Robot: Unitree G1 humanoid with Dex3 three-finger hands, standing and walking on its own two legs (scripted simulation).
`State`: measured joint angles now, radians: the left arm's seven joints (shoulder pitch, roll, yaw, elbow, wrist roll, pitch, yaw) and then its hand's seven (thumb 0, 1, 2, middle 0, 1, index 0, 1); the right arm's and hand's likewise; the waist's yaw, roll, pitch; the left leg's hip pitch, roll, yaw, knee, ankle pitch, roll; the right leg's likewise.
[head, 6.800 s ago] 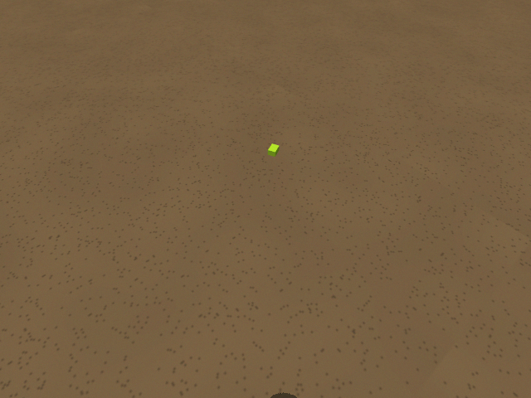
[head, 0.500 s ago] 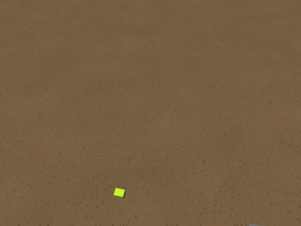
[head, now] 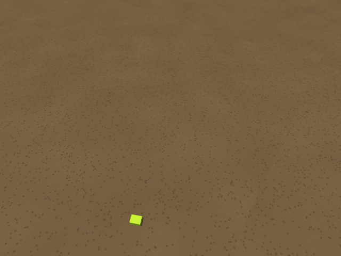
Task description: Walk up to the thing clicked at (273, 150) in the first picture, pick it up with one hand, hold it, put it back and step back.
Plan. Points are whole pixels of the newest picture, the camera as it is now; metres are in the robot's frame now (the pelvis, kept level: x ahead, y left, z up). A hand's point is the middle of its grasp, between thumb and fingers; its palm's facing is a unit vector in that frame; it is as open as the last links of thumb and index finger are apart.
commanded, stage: stand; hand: left
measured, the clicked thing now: (136, 220) +0.42 +0.21 -0.77
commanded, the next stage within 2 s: none
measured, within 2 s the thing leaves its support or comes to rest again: neither
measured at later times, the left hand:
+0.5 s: hand out of the picture +0.11 +0.25 -0.16, palm faces +0.00 -0.95 -0.33, open 7.4 cm
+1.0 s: hand out of the picture +0.10 +0.25 -0.16, palm faces +0.00 -0.95 -0.33, open 7.4 cm
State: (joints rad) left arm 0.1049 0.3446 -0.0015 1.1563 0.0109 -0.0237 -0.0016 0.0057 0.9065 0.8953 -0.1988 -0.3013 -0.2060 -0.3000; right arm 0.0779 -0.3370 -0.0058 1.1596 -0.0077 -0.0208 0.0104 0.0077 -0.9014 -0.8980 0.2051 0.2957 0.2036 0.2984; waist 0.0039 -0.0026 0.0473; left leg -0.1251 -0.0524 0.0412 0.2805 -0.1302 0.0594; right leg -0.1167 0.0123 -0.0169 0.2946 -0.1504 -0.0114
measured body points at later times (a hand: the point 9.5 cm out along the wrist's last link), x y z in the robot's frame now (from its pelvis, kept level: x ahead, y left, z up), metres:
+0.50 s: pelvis +0.03 +0.00 +0.00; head +0.03 +0.01 +0.45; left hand +0.11 +0.30 -0.14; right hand +0.12 -0.30 -0.13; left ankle +0.02 +0.08 -0.75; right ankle +0.01 -0.11 -0.75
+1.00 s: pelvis +0.03 +0.00 +0.00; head +0.04 +0.01 +0.45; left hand +0.10 +0.29 -0.14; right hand +0.12 -0.30 -0.13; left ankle +0.02 +0.08 -0.75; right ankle +0.01 -0.11 -0.75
